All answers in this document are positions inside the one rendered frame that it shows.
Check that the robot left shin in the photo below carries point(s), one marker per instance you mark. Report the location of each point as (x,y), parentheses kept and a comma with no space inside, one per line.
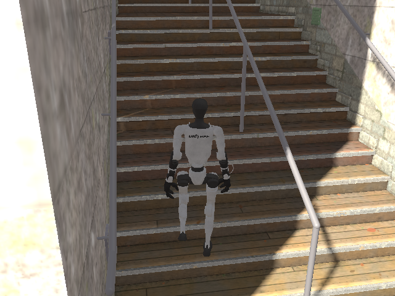
(182,209)

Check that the right robot hand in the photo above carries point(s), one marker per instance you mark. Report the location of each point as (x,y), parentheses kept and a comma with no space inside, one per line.
(226,183)

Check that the right robot forearm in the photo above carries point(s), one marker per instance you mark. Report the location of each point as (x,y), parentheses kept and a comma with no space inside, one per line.
(224,167)

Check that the right robot upper arm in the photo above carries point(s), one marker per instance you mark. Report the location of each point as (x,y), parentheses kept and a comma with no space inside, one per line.
(220,142)

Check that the left robot upper arm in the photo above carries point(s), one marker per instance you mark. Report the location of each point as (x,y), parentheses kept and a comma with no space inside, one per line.
(177,141)

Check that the left robot hand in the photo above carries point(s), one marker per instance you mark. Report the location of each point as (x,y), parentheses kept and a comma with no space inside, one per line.
(167,189)

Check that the left robot forearm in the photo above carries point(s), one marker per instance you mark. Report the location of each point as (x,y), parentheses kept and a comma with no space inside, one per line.
(171,169)

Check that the right robot foot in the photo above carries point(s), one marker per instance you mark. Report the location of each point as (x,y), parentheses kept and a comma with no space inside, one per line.
(206,251)

